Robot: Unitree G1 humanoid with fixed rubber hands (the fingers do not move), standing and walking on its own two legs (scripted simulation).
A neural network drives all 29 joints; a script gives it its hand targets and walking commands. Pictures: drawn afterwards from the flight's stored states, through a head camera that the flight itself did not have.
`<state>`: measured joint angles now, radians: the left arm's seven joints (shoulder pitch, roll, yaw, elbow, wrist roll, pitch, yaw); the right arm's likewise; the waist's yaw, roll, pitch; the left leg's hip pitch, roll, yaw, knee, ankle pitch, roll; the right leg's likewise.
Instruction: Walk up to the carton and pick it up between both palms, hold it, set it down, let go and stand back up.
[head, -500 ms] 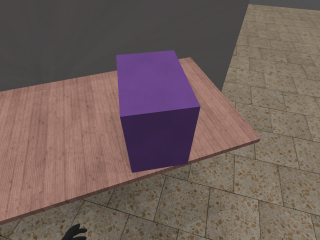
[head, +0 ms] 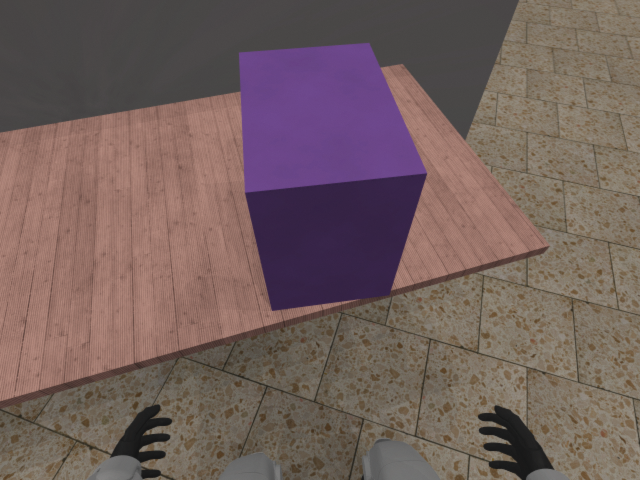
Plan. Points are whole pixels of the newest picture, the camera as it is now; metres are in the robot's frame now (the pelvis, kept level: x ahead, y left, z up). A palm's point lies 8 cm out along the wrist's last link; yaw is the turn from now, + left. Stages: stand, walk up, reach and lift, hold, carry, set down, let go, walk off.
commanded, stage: reach and lift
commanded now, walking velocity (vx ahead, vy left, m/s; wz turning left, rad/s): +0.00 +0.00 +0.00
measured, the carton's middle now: (318, 181) +0.50 -0.01 +0.05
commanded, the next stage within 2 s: none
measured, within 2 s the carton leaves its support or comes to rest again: neither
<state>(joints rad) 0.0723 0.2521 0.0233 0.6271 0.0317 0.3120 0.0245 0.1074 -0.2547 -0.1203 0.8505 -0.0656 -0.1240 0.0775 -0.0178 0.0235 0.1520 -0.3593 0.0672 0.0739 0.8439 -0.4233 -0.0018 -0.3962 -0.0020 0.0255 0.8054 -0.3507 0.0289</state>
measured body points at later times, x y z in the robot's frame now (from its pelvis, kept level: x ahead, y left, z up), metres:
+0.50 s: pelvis +0.03 -0.03 +0.04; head +0.04 -0.02 +0.48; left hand +0.20 +0.23 -0.04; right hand +0.18 -0.24 -0.05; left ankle +0.02 +0.12 -0.70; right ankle +0.05 -0.14 -0.70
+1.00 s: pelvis +0.06 -0.01 +0.04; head +0.02 +0.01 +0.49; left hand +0.21 +0.20 -0.02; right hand +0.22 -0.21 -0.01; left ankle +0.02 +0.12 -0.70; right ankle +0.05 -0.14 -0.70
